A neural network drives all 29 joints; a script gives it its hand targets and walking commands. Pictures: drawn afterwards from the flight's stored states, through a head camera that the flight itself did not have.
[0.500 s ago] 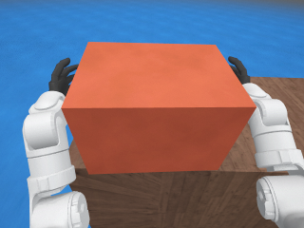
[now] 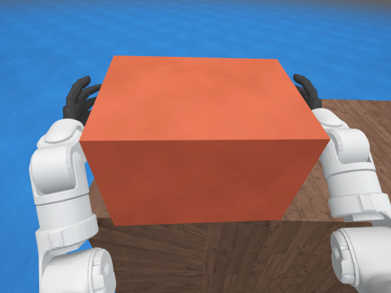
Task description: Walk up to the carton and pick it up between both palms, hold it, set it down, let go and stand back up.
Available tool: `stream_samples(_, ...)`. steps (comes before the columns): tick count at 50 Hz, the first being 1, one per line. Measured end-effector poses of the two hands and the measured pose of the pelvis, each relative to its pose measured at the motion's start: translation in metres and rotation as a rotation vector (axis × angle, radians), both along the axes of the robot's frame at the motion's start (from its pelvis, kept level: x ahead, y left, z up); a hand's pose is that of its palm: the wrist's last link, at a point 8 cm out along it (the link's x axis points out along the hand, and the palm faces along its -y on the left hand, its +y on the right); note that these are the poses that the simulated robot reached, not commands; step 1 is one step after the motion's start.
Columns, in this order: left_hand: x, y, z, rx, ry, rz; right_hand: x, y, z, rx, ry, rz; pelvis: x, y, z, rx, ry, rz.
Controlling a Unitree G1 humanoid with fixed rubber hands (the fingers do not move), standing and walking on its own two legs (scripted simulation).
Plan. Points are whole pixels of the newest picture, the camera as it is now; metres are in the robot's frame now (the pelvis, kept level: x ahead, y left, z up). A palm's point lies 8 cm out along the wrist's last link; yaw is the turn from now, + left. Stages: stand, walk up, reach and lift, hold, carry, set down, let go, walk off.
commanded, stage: hold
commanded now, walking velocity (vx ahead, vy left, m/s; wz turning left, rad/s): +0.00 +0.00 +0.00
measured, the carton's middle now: (198, 139) +0.35 +0.00 +0.19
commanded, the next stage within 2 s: none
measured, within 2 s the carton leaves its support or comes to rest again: neither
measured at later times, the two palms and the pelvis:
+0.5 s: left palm (74, 120) +0.34 +0.21 +0.25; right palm (303, 111) +0.36 -0.20 +0.24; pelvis +0.00 +0.00 +0.00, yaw +0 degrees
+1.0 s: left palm (77, 124) +0.34 +0.21 +0.24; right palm (305, 114) +0.36 -0.21 +0.24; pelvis +0.00 +0.00 +0.00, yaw +0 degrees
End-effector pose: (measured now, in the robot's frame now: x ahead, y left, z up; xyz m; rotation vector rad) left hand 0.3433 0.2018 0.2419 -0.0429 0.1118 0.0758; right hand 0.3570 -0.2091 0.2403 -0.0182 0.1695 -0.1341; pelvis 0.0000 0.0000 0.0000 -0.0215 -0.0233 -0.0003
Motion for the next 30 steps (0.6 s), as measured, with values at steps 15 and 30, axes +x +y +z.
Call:
stream_samples(15, 0.0009, 0.0029, 0.0013, -0.001, 0.003, 0.005, 0.0029, 0.0030, 0.0006, 0.008, 0.003, 0.003, -0.0018, -0.0004, -0.0001, 0.000, 0.002, 0.006)
stream_samples(30, 0.0003, 0.0079, 0.0039, 0.008, -0.022, 0.013, 0.0069, 0.0081, 0.0033, 0.017, -0.021, 0.012, 0.0010, 0.0022, -0.0004, -0.001, 0.009, 0.008)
